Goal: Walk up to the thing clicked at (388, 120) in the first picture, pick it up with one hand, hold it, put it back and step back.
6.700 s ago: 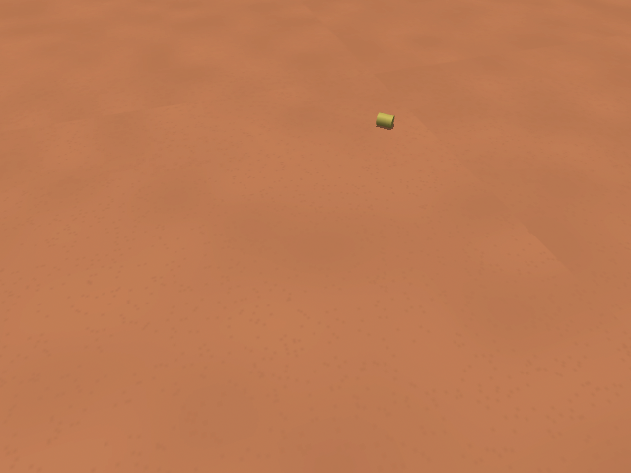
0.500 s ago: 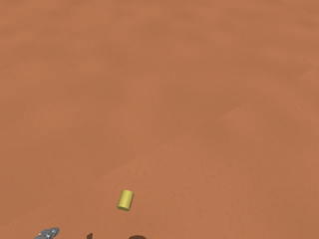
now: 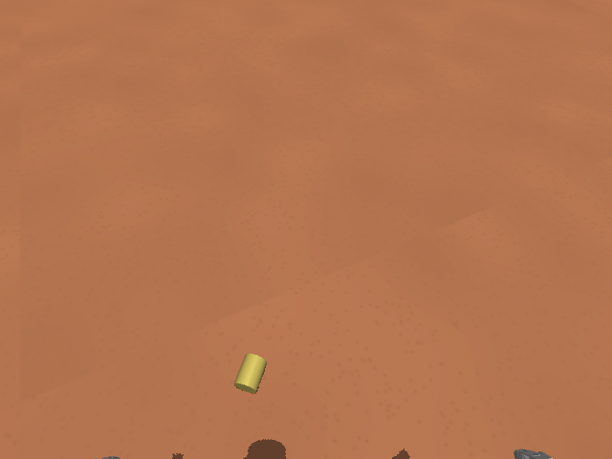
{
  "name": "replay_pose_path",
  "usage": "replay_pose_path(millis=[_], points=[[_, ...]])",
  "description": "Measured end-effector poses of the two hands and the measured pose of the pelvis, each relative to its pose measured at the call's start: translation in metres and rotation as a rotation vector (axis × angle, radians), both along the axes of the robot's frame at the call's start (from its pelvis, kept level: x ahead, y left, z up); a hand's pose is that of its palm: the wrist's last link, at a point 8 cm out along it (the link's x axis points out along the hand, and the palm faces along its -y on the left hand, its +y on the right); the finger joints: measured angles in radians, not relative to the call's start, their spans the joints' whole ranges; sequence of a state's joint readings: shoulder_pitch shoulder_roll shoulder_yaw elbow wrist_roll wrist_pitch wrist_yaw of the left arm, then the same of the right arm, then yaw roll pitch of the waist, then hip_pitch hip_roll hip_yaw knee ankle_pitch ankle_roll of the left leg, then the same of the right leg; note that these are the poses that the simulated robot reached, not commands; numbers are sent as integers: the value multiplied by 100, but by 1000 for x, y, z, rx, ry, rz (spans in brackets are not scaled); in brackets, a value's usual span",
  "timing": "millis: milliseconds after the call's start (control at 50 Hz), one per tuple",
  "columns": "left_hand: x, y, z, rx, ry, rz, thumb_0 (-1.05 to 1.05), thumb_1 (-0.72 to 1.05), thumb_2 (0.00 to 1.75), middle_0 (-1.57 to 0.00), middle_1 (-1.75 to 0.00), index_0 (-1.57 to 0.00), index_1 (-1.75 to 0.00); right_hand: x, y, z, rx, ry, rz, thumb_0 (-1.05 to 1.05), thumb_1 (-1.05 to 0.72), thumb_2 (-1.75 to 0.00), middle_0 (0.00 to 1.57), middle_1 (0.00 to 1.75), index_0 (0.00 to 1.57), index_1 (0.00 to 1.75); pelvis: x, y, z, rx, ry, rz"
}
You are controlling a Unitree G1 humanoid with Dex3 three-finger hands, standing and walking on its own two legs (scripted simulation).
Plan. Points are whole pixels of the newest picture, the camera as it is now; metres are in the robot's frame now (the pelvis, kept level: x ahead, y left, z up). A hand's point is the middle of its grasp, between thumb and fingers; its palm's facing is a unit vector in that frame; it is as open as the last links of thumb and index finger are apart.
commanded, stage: walk up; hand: left
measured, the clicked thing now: (250, 373) +0.47 +0.19 -0.73
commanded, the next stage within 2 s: none
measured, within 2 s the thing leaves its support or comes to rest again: neither
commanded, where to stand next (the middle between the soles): +0.09 -0.02 m, yaw -1 degrees
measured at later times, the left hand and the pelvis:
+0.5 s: hand out of the picture +0.09 +0.26 -0.15, palm faces +0.05 -0.94 -0.34, open 7.4 cm; pelvis +0.01 +0.00 +0.01, yaw +2 degrees
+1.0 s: hand out of the picture -0.01 +0.23 -0.15, palm faces +0.04 -0.89 -0.45, open 7.3 cm; pelvis -0.03 -0.05 -0.01, yaw +3 degrees
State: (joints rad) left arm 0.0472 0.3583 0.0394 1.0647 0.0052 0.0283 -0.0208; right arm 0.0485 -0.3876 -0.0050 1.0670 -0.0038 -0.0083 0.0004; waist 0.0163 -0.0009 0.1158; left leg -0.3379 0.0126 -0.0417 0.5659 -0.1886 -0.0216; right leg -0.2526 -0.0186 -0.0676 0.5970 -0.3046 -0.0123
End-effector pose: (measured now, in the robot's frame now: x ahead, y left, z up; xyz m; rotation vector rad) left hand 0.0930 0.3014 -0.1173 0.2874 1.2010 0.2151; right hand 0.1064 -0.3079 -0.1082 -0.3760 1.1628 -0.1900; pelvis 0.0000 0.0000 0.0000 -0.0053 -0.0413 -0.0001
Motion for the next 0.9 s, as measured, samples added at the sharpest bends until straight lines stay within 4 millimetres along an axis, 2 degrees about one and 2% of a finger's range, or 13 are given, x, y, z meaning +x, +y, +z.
replay_pose_path(millis=[100,240,380,620,740,820,900], points=[[1,4,3,-4,-10,5,0,90,89,-21,-30,-21,-30,-9,7,1,12,28,4,1,-91,-90,20,30,21,30,0,1,3,-5,9,7],[-8,6,6,4,17,17,0,90,89,-21,-30,-21,-30,-15,9,0,27,58,2,1,-90,-90,20,30,21,30,3,0,7,-10,19,16],[-12,5,7,9,33,34,0,90,89,-21,-30,-21,-30,-9,6,-2,25,57,3,1,-90,-90,20,30,21,30,7,-2,7,-9,18,28],[0,2,7,5,-15,42,0,90,89,-21,-30,-21,-30,8,2,2,9,23,23,1,-91,-90,20,30,21,30,9,-4,4,-8,9,43],[3,6,3,20,-38,53,0,90,89,-21,-30,-21,-30,8,-9,0,-39,-5,44,1,-90,-90,20,31,21,30,-7,-10,-5,-4,17,52],[-12,-1,4,47,-45,58,0,91,89,-20,-30,-21,-30,2,-28,-3,-68,-20,70,1,-90,-90,20,31,21,30,-24,-27,-10,1,30,53],[-49,-19,0,83,-28,42,0,91,89,-20,-30,-20,-30,-1,-51,-14,-51,-44,75,1,-90,-90,20,31,21,30,-36,-46,-20,-8,26,36]])
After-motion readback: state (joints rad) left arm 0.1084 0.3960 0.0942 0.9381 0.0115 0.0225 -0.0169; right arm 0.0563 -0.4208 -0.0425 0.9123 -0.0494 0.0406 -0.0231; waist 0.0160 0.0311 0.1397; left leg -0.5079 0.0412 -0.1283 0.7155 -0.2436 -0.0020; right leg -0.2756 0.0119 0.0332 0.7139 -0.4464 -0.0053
